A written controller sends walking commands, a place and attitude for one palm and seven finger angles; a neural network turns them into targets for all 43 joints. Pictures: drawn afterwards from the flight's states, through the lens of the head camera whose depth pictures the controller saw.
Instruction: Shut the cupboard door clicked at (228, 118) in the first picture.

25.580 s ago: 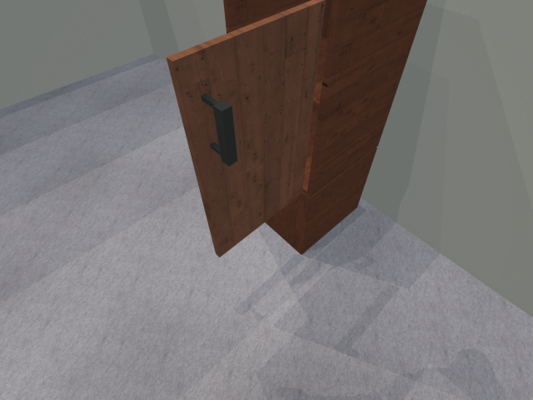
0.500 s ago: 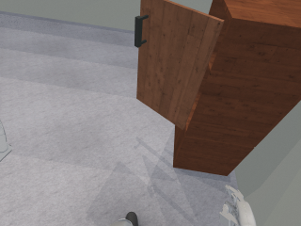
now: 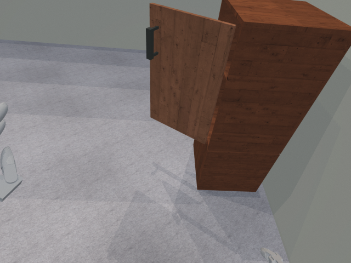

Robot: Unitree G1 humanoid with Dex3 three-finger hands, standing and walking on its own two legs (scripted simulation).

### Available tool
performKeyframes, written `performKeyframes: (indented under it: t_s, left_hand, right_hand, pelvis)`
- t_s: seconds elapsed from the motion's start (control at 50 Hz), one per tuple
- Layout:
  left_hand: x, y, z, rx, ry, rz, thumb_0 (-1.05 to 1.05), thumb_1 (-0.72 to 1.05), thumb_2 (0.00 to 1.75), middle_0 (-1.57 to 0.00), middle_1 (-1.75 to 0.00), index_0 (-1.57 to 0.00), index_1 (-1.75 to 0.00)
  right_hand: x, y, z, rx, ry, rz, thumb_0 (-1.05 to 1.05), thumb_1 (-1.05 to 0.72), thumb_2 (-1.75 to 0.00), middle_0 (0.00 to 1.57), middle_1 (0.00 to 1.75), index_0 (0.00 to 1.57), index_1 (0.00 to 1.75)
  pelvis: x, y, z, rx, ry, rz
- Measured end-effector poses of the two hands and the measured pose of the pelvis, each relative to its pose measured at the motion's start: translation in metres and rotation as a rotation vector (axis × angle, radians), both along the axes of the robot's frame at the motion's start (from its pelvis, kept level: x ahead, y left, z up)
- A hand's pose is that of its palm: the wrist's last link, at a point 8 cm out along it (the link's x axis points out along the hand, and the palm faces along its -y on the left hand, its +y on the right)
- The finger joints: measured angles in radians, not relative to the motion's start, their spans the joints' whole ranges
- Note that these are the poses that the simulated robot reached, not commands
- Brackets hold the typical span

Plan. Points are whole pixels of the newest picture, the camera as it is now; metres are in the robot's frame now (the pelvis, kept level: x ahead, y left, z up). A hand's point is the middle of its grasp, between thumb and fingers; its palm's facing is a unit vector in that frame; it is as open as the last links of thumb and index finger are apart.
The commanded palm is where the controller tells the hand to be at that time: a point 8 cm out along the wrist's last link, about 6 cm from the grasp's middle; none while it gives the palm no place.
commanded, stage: stop stepping back and stand still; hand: left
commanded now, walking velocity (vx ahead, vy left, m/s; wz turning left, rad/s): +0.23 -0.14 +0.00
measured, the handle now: (153, 42) +0.92 +0.16 +0.12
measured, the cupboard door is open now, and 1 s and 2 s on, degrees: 57 57 57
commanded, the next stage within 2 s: let the arm hang, fingers relaxed in 0.36 s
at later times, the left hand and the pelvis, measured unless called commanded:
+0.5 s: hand (23, 186) +0.20 +0.29 +0.14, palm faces +0.39 -0.76 -0.51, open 7.4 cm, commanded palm none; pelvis +0.00 +0.01 +0.01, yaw +1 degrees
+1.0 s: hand out of the picture +0.01 +0.19 -0.16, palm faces +0.06 -0.97 -0.23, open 7.1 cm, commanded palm none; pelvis +0.02 +0.00 +0.01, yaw +3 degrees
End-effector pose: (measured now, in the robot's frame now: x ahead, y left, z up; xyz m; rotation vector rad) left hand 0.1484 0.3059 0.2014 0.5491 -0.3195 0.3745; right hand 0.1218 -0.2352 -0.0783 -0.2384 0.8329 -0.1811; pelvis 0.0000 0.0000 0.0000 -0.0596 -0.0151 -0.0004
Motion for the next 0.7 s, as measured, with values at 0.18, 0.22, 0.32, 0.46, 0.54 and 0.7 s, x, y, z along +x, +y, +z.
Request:
performKeyframes:
  t_s: [0.18,0.22,0.32,0.46,0.54,0.7]
  left_hand:
    - [0.015,0.024,-0.025,-0.143,-0.011,0.045,0.01,0.89,0.9,-0.21,-0.3,-0.21,-0.3]
    - [0.013,0.018,-0.015,-0.111,0.004,0.009,0.02,0.89,0.9,-0.21,-0.3,-0.21,-0.3]
    - [0.004,0.009,0.009,-0.003,0.052,-0.024,0.02,0.89,0.9,-0.21,-0.3,-0.21,-0.3]
    - [0.006,0.014,-0.007,-0.003,0.142,0.089,0.01,0.89,0.9,-0.21,-0.3,-0.21,-0.3]
    - [0.023,0.013,-0.095,-0.147,0.419,0.122,0.0,0.9,0.9,-0.2,-0.3,-0.21,-0.3]
    - [-0.04,-0.087,-0.325,-0.585,1.279,0.077,0.01,0.91,0.9,-0.2,-0.3,-0.2,-0.3]
  right_hand:
    - [-0.018,0.014,0.003,-0.04,-0.021,-0.052,0.02,-0.9,-0.9,0.2,0.3,0.2,0.3]
    - [-0.019,0.023,0.011,-0.017,-0.023,-0.03,0.02,-0.9,-0.9,0.2,0.3,0.2,0.3]
    - [-0.009,0.037,0.018,0.04,-0.032,0.002,0.01,-0.9,-0.9,0.2,0.3,0.2,0.3]
    - [0.017,0.029,0.0,0.073,-0.04,0.024,0.01,-0.9,-0.9,0.2,0.3,0.2,0.3]
    - [0.026,0.013,-0.022,0.09,-0.01,0.079,0.01,-0.9,-0.9,0.2,0.3,0.2,0.3]
    - [-0.013,-0.013,-0.04,0.017,0.208,0.016,0.01,-0.9,-0.9,0.2,0.3,0.2,0.3]
  pelvis:
    - [-0.004,0.022,-0.001,0.033,-0.025,0.012]
    - [-0.005,0.021,0.007,0.024,-0.018,0.008]
    - [-0.002,0.02,0.019,0.007,0.007,0.004]
    - [0.001,0.011,0.011,0.041,0.012,0.008]
    - [0.002,0.01,0.001,0.029,0.021,0.028]
    - [0.008,0.0,-0.01,0.048,-0.02,0.06]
